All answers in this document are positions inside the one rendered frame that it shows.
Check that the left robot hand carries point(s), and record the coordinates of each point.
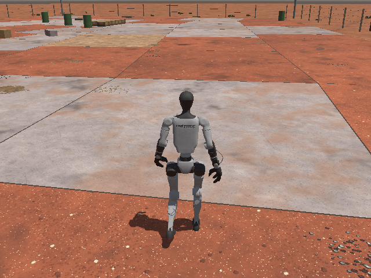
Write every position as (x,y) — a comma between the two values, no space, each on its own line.
(161,159)

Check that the robot right thigh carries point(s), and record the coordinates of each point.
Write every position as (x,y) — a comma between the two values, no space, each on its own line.
(199,171)

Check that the right robot hand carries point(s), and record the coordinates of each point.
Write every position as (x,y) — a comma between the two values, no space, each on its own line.
(218,174)

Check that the right robot forearm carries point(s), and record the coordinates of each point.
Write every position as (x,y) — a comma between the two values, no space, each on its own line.
(213,157)

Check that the robot left thigh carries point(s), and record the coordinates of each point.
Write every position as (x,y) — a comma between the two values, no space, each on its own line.
(172,174)

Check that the left robot forearm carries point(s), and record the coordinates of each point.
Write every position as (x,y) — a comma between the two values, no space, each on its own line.
(159,151)

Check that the right robot upper arm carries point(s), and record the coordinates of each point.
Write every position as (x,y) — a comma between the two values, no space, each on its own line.
(206,132)

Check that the robot thigh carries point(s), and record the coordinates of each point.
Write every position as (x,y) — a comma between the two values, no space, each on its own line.
(199,171)
(172,174)

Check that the left robot upper arm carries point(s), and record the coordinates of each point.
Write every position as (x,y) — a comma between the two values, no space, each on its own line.
(168,121)

